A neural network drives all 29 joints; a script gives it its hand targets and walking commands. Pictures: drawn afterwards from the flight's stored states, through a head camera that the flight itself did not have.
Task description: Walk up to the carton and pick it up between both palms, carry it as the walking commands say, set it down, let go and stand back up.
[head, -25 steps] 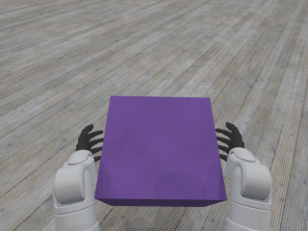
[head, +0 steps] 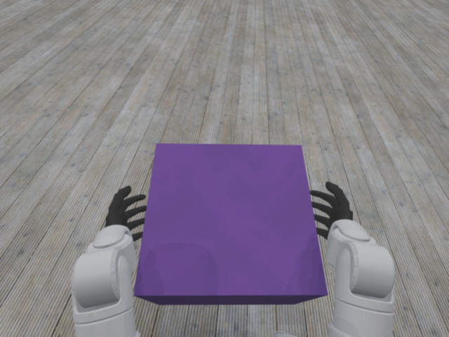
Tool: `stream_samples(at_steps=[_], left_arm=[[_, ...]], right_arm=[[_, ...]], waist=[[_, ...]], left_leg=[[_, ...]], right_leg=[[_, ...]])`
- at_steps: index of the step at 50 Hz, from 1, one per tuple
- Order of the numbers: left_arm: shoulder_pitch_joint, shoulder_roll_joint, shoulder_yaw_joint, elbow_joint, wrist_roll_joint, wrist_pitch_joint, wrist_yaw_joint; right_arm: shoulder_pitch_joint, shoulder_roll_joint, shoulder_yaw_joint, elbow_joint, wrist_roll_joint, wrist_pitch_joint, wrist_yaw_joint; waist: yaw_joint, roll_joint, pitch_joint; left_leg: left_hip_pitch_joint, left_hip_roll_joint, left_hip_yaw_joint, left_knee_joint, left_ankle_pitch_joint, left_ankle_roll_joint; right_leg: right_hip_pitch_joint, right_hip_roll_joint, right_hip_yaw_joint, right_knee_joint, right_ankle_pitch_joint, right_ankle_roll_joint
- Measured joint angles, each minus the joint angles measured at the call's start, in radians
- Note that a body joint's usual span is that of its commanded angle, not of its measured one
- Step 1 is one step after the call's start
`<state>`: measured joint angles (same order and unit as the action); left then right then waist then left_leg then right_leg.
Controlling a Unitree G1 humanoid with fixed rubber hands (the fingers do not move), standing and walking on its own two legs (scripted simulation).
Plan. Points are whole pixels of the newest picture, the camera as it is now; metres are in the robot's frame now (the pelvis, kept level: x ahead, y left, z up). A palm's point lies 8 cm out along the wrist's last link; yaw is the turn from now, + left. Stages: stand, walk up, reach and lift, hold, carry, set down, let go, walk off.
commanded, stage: carry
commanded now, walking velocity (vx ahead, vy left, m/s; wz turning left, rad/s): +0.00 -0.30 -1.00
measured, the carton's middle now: (228, 227) +0.33 +0.01 +0.01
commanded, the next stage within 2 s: none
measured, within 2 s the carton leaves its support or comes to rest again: neither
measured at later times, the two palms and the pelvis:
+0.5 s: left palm (309, 264) +0.23 -0.12 +0.06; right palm out of the picture +0.10 -0.44 +0.09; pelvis -0.07 -0.18 -0.01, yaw -24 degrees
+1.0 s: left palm out of the picture +0.13 -0.24 +0.08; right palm out of the picture -0.04 -0.55 +0.09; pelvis -0.18 -0.26 -0.01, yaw -30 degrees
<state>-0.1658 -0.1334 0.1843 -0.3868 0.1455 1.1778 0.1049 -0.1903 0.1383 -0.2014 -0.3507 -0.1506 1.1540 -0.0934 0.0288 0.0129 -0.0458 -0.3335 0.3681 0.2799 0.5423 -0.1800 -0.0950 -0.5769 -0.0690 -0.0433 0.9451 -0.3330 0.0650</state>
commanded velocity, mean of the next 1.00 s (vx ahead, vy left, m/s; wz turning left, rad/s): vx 0.00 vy -0.09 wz -0.30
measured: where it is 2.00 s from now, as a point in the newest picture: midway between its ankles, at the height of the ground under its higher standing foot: outside the picture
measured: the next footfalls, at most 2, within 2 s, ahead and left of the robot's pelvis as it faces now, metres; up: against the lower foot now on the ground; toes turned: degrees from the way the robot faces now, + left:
right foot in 0.10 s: +0.08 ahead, -0.26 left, +0.00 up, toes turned -12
left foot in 0.40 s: +0.06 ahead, -0.11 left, +0.00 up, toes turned -11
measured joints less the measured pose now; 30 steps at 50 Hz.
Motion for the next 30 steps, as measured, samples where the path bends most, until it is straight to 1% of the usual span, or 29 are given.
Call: stream_samples(at_steps=[2, 4, 5, 6, 7, 8, 9, 10, 11, 13, 15, 18, 20, 21, 22, 23, 24, 26, 28, 30], left_arm=[[-0.010, -0.001, 0.010, -0.004, 0.001, 0.002, -0.001], [-0.017, -0.002, 0.016, -0.002, 0.000, 0.005, -0.002], [-0.023, -0.003, 0.016, 0.000, 0.001, 0.009, -0.001], [-0.031, -0.005, 0.008, 0.011, 0.001, 0.005, 0.003], [-0.030, -0.007, -0.009, 0.034, 0.003, -0.007, 0.005], [-0.024, -0.006, -0.028, 0.056, 0.007, -0.012, 0.007], [-0.014, -0.004, -0.041, 0.069, 0.008, -0.010, 0.013], [-0.004, -0.002, -0.048, 0.073, 0.007, -0.004, 0.019], [0.005, -0.001, -0.048, 0.070, 0.005, 0.001, 0.019], [0.020, 0.001, -0.033, 0.053, 0.007, 0.002, -0.001], [0.028, 0.001, -0.024, 0.026, 0.009, -0.004, -0.017], [0.034, 0.002, -0.030, -0.008, 0.010, -0.009, -0.017], [0.039, 0.002, -0.037, -0.013, 0.010, -0.007, -0.010], [0.039, 0.003, -0.032, -0.007, 0.010, -0.005, -0.007], [0.044, 0.004, -0.029, 0.003, 0.006, -0.005, -0.001], [0.053, 0.005, -0.031, 0.006, 0.002, -0.005, 0.006], [0.060, 0.005, -0.033, 0.003, 0.001, -0.002, 0.010], [0.056, 0.005, -0.032, 0.006, 0.002, 0.002, 0.009], [0.043, 0.004, -0.026, 0.015, 0.004, 0.001, 0.005], [0.030, 0.003, -0.017, 0.016, 0.005, 0.001, 0.005]], right_arm=[[-0.017, 0.003, -0.001, 0.004, -0.011, 0.001, 0.007], [-0.026, 0.004, 0.001, 0.007, -0.021, 0.004, 0.011], [-0.027, 0.004, -0.002, 0.005, -0.026, 0.008, 0.012], [-0.032, -0.001, -0.010, 0.006, -0.029, 0.008, 0.014], [-0.032, -0.013, -0.018, 0.014, -0.029, 0.008, 0.018], [-0.026, -0.025, -0.025, 0.024, -0.027, 0.013, 0.021], [-0.019, -0.031, -0.028, 0.033, -0.023, 0.021, 0.021], [-0.010, -0.030, -0.029, 0.037, -0.016, 0.028, 0.017], [0.001, -0.025, -0.026, 0.032, -0.008, 0.033, 0.004], [0.024, -0.002, -0.017, 0.002, 0.009, 0.034, -0.029], [0.043, -0.005, 0.007, -0.032, 0.026, 0.026, -0.045], [0.053, -0.008, 0.012, -0.049, 0.033, 0.005, -0.031], [0.057, -0.008, 0.005, -0.037, 0.031, -0.007, -0.016], [0.058, -0.007, 0.006, -0.018, 0.030, -0.017, -0.010], [0.055, -0.007, 0.005, 0.003, 0.027, -0.022, -0.006], [0.053, -0.007, 0.004, 0.017, 0.027, -0.022, -0.006], [0.053, -0.007, 0.005, 0.022, 0.029, -0.021, -0.009], [0.052, -0.007, 0.006, 0.020, 0.033, -0.014, -0.017], [0.042, -0.006, 0.003, 0.018, 0.031, -0.008, -0.022], [0.022, -0.003, 0.002, 0.023, 0.022, -0.005, -0.019]], waist=[[0.000, 0.014, -0.009], [0.001, 0.026, -0.022], [0.003, 0.024, -0.033], [0.007, 0.028, -0.036], [0.010, 0.040, -0.036], [0.008, 0.044, -0.030], [0.003, 0.044, -0.020], [-0.004, 0.044, -0.007], [-0.010, 0.044, 0.008], [-0.020, 0.038, 0.037], [-0.023, 0.025, 0.053], [-0.018, -0.011, 0.041], [-0.016, -0.039, 0.014], [-0.015, -0.075, 0.007], [-0.015, -0.088, 0.000], [-0.014, -0.082, -0.009], [-0.015, -0.072, -0.011], [-0.018, -0.054, -0.016], [-0.020, -0.033, -0.027], [-0.025, -0.014, -0.041]], left_leg=[[-0.004, 0.059, 0.010, 0.017, 0.004, -0.037], [-0.013, 0.118, 0.015, 0.053, 0.001, -0.081], [-0.028, 0.143, 0.013, 0.091, -0.010, -0.094], [-0.062, 0.156, -0.018, 0.165, -0.097, -0.100], [-0.107, 0.133, -0.078, 0.255, -0.247, -0.103], [-0.151, 0.084, -0.130, 0.358, -0.358, -0.101], [-0.191, 0.028, -0.161, 0.454, -0.417, -0.093], [-0.224, -0.023, -0.175, 0.534, -0.433, -0.085], [-0.250, -0.067, -0.176, 0.592, -0.419, -0.076], [-0.280, -0.136, -0.159, 0.631, -0.360, -0.053], [-0.281, -0.192, -0.140, 0.583, -0.309, -0.026], [-0.234, -0.265, -0.134, 0.406, -0.265, 0.022], [-0.152, -0.299, -0.129, 0.206, -0.221, 0.058], [-0.124, -0.304, -0.118, 0.145, -0.136, 0.094], [-0.110, -0.290, -0.108, 0.124, -0.096, 0.120], [-0.098, -0.266, -0.101, 0.111, -0.079, 0.131], [-0.081, -0.244, -0.095, 0.091, -0.068, 0.131], [-0.048, -0.208, -0.088, 0.038, -0.041, 0.113], [-0.035, -0.173, -0.086, 0.002, -0.016, 0.089], [-0.038, -0.140, -0.085, -0.007, -0.001, 0.068]], right_leg=[[0.056, -0.017, -0.022, -0.116, -0.032, 0.008], [0.129, -0.011, -0.051, -0.250, -0.035, 0.008], [0.173, -0.004, -0.054, -0.337, -0.005, 0.003], [0.164, 0.014, -0.043, -0.362, 0.129, 0.001], [0.121, 0.028, -0.030, -0.309, 0.158, -0.009], [0.090, 0.036, -0.017, -0.268, 0.142, -0.023], [0.070, 0.043, -0.003, -0.253, 0.125, -0.038], [0.061, 0.053, 0.011, -0.256, 0.120, -0.051], [0.056, 0.067, 0.023, -0.268, 0.127, -0.062], [0.053, 0.104, 0.043, -0.301, 0.162, -0.079], [0.052, 0.145, 0.058, -0.333, 0.196, -0.104], [0.048, 0.208, 0.076, -0.379, 0.242, -0.133], [0.053, 0.246, 0.087, -0.414, 0.272, -0.144], [0.062, 0.248, 0.097, -0.425, 0.278, -0.131], [0.049, 0.249, 0.083, -0.373, 0.183, -0.106], [0.023, 0.243, 0.047, -0.272, 0.096, -0.087], [0.002, 0.228, 0.021, -0.168, 0.054, -0.078], [-0.013, 0.180, 0.002, -0.026, 0.036, -0.066], [0.009, 0.127, -0.003, -0.010, 0.021, -0.053], [0.061, 0.084, -0.006, -0.085, -0.024, -0.040]])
